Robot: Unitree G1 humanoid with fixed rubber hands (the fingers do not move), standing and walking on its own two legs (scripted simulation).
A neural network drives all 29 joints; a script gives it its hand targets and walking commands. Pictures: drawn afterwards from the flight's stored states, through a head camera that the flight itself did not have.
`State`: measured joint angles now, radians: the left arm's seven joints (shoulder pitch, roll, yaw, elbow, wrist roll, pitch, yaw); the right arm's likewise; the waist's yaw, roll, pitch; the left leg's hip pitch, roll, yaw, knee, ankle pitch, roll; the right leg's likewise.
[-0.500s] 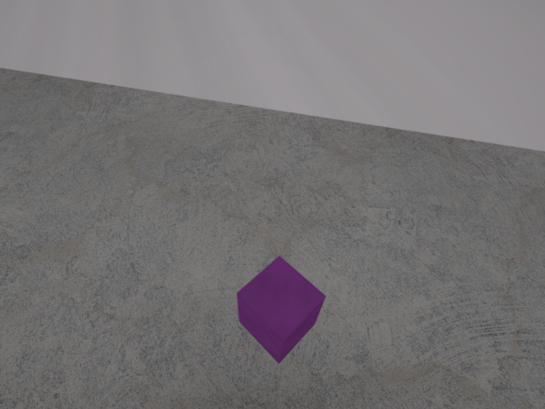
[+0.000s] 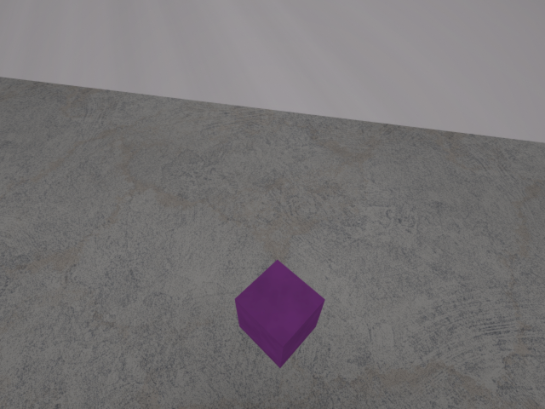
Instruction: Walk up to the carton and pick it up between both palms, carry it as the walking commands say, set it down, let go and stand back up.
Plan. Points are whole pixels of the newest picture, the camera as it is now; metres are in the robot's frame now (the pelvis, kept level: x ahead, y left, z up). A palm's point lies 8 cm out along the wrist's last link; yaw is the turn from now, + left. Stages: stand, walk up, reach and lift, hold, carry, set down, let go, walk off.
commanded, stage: walk up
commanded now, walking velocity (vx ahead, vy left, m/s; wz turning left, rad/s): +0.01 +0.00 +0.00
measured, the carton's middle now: (278, 314) +0.49 -0.02 -0.66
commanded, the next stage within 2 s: none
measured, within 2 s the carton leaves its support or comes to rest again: neither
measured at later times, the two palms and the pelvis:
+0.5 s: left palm out of the picture +0.06 +0.24 -0.15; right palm out of the picture +0.00 -0.27 -0.15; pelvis -0.01 -0.01 -0.02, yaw -9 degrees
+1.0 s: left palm out of the picture -0.04 +0.27 -0.08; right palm out of the picture +0.08 -0.25 -0.12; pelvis +0.03 +0.02 +0.01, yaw -20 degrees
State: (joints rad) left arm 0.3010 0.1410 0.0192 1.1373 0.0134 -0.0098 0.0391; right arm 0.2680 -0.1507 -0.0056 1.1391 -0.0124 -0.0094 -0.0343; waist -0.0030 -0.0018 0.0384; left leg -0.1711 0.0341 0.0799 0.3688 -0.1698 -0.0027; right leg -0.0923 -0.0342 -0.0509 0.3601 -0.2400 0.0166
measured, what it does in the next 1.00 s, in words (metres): lifts its left foot, turning right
